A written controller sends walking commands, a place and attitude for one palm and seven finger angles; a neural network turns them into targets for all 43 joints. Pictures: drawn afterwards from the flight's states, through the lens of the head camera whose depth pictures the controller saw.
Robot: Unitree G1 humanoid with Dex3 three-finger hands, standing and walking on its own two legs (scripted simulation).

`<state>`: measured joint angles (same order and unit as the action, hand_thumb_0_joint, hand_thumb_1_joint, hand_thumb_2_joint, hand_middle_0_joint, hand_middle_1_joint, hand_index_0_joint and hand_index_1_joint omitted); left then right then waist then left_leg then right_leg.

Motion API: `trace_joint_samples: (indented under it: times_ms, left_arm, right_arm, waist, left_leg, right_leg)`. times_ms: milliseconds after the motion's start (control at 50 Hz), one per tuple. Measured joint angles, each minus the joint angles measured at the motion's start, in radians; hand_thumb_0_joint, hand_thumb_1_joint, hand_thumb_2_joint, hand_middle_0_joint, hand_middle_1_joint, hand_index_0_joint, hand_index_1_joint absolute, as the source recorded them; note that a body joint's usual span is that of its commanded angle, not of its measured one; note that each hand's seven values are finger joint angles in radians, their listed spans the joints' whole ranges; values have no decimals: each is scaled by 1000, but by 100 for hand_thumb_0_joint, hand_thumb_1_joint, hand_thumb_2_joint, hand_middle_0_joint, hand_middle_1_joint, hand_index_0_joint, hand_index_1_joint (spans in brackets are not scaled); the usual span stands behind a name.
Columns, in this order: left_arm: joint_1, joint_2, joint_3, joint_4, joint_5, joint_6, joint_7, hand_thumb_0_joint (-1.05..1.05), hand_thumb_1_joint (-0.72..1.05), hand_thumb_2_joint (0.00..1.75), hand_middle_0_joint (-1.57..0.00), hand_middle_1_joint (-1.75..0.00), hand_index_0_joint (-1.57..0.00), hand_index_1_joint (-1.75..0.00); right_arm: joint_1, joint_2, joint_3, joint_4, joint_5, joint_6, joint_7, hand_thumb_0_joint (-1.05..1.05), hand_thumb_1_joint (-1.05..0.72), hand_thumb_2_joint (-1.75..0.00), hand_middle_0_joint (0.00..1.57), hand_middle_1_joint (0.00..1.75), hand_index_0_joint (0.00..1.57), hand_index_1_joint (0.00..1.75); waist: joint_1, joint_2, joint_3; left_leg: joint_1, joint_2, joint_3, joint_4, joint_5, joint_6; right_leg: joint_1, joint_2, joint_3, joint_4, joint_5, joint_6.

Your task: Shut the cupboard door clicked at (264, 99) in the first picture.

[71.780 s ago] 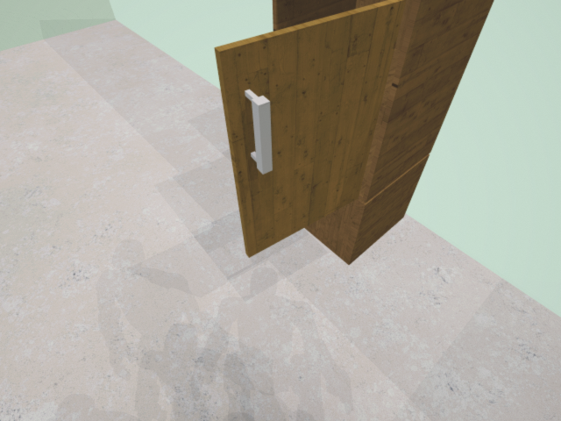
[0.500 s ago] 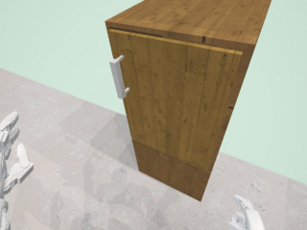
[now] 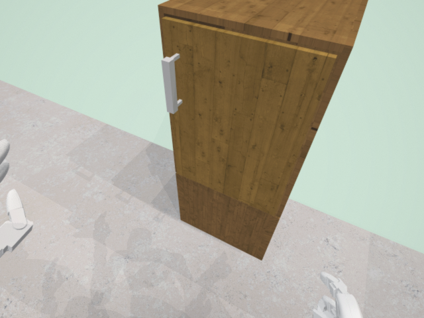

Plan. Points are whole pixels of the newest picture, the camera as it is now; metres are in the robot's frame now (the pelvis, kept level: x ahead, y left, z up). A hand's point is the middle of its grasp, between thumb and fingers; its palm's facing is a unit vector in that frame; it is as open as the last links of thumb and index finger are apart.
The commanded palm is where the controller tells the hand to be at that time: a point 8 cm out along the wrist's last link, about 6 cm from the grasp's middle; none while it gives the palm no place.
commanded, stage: step back with the hand held close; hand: left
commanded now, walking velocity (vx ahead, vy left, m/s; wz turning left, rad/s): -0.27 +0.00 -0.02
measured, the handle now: (174, 84) +0.68 +0.15 +0.10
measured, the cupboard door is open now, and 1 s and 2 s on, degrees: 0 0 0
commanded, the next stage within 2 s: stop stepping back and stand still in 0.72 s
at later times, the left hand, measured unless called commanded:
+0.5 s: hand out of the picture +0.12 +0.29 +0.19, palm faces +0.49 -0.74 -0.46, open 7.4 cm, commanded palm +0.03 +0.32 +0.19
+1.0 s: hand out of the picture -0.01 +0.27 +0.18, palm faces +0.37 -0.81 -0.45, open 7.4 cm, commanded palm -0.07 +0.31 +0.19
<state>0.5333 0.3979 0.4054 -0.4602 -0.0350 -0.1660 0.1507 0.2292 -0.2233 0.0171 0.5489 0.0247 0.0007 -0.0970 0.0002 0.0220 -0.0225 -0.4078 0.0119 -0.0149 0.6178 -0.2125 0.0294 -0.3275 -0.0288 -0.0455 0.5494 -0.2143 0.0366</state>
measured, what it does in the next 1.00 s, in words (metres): walks backwards: right foot, then left foot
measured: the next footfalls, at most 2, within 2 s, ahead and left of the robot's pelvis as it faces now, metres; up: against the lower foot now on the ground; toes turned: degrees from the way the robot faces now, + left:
right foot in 0.54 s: -0.08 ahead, -0.13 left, +0.00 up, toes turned +9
left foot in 0.72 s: +0.01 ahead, +0.11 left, +0.00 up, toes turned +7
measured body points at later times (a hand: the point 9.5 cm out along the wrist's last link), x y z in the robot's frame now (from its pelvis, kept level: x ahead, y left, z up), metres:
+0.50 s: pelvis -0.07 +0.01 -0.01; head -0.07 +0.04 +0.44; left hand +0.09 +0.32 +0.21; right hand +0.09 -0.22 -0.08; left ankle +0.08 +0.11 -0.73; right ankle -0.06 -0.13 -0.71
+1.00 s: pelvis -0.21 +0.02 +0.00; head -0.22 +0.04 +0.45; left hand -0.03 +0.32 +0.20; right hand -0.02 -0.20 -0.05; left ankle -0.04 +0.11 -0.72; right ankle -0.28 -0.08 -0.72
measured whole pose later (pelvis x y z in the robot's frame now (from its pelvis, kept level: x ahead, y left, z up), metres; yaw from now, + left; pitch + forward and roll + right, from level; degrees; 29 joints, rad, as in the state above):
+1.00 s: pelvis -0.21 +0.02 +0.00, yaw -1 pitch +1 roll -2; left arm 0.57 0.47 0.45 -0.56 -0.08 -0.18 0.13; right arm 0.19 -0.15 0.02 0.52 0.01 -0.09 -0.04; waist -0.03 -0.02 -0.05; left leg -0.53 0.06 0.12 0.49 -0.15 0.01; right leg -0.18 0.05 -0.06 0.56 -0.52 -0.03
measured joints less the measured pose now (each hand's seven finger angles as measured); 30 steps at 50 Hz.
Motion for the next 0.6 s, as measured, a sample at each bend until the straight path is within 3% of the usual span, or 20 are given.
trace_joint_samples:
  times_ms: [180, 260, 340, 420, 500, 560, 600]
  left_arm:
    - [-26, 5, 22, -33, 12, -59, 20, 1, 89, 90, -21, -31, -21, -30]
    - [-23, 9, 20, -30, 4, -73, 30, 1, 89, 90, -21, -31, -21, -30]
    - [-23, 8, 7, -18, 2, -72, 34, 1, 89, 90, -21, -31, -21, -30]
    - [-45, 37, 26, -26, 4, -71, 24, 1, 89, 90, -21, -31, -21, -30]
    - [-42, 89, 72, -65, 1, -94, 2, 1, 89, 90, -21, -31, -21, -30]
    - [3, 97, 116, -84, -8, -118, -4, 1, 89, 90, -21, -31, -21, -30]
    - [12, 62, 105, -74, -15, -126, -5, 1, 89, 90, -21, -31, -21, -30]
  right_arm:
    - [36, -3, -9, 38, -16, -51, 3, 1, -90, -90, 21, 30, 21, 30]
    - [28, -8, -14, 56, -19, -57, 9, 1, -90, -90, 21, 30, 21, 30]
    - [19, -8, -16, 65, -15, -54, 8, 1, -91, -90, 21, 30, 21, 30]
    - [12, 10, -15, 53, -14, -71, 2, 1, -91, -90, 21, 30, 21, 30]
    - [25, 41, -15, 57, -20, -91, 13, 1, -90, -90, 21, 30, 21, 30]
    - [11, 48, -14, 59, -24, -98, 27, 1, -90, -90, 21, 30, 21, 30]
    - [-27, 38, -22, 79, -26, -97, 32, 1, -90, -90, 21, 30, 21, 30]
  waist:
    - [-5, -3, 2]
    - [-3, -3, 6]
    - [-10, 4, 11]
    - [-33, 12, 41]
    - [-55, 3, 19]
    - [-36, -15, -21]
    - [-11, 9, 4]
  left_leg:
    - [-56, 7, -19, 47, -45, -8]
    - [-73, 3, -7, 51, -52, -15]
    - [-88, 6, -1, 36, -38, -6]
    - [-99, 22, -7, -8, 71, 15]
    - [-148, 45, 4, -14, 141, 22]
    - [-215, 54, 48, 2, 125, 12]
    - [-221, 68, 48, 2, 83, -11]
  right_leg:
    - [-32, 27, 8, 19, 4, -19]
    - [-49, 21, 19, 13, 42, -12]
    - [-65, 23, 23, 9, -4, -7]
    - [-90, 64, 47, 87, -94, -11]
    - [-11, 111, 48, 167, -127, -23]
    - [70, 110, 55, 92, -236, -49]
    - [61, 121, 59, 77, -203, -46]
